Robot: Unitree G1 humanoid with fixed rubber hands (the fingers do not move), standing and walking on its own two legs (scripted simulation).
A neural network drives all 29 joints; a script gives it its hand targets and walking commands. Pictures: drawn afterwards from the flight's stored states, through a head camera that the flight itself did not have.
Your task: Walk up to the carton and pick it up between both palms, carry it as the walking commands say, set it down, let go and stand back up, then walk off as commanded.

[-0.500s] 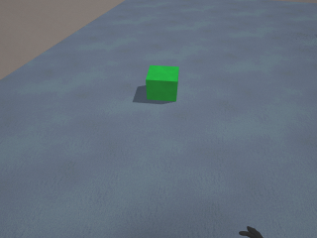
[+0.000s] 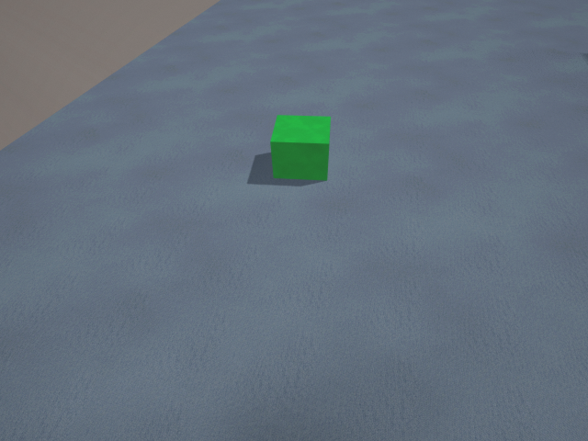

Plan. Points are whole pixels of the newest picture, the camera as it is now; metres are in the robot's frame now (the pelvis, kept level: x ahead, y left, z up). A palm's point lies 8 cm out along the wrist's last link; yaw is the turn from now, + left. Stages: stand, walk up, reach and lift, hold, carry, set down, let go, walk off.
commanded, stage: stand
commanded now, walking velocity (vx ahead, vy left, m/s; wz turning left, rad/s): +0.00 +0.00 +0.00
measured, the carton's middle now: (302, 147) +1.68 +0.01 -0.65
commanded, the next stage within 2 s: walk up in 0.22 s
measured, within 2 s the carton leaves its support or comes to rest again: neither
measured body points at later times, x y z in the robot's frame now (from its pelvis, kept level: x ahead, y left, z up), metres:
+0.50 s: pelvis +0.00 +0.06 +0.01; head +0.00 +0.07 +0.46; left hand +0.03 +0.29 -0.14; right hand +0.00 -0.17 -0.14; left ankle +0.03 +0.06 -0.73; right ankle -0.02 -0.09 -0.68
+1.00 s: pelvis +0.05 +0.04 +0.03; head +0.04 +0.07 +0.48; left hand +0.14 +0.27 -0.13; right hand -0.04 -0.20 -0.10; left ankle +0.03 +0.06 -0.73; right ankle +0.11 -0.16 -0.64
